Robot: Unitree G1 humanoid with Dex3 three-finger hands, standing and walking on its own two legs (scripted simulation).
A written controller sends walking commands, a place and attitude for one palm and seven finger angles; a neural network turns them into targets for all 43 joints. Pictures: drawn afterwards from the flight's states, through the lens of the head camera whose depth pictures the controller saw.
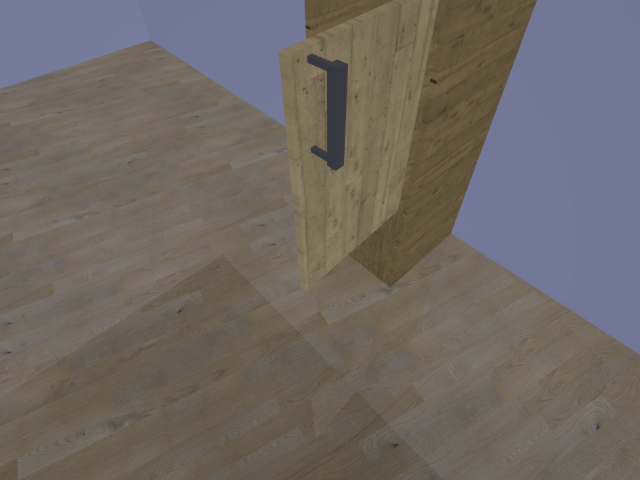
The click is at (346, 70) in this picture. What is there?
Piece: cupboard door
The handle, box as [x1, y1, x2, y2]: [307, 54, 347, 170]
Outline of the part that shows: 310,54 307,56 307,62 327,71 327,151 326,152 314,145 311,147 311,152 326,160 327,165 336,170 343,165 347,64 339,60 331,62 316,55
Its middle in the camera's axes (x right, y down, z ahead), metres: +0.01 -0.19 +0.61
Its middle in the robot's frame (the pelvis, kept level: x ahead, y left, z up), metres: +0.61 +0.02 +0.14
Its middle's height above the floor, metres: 0.92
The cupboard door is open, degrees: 93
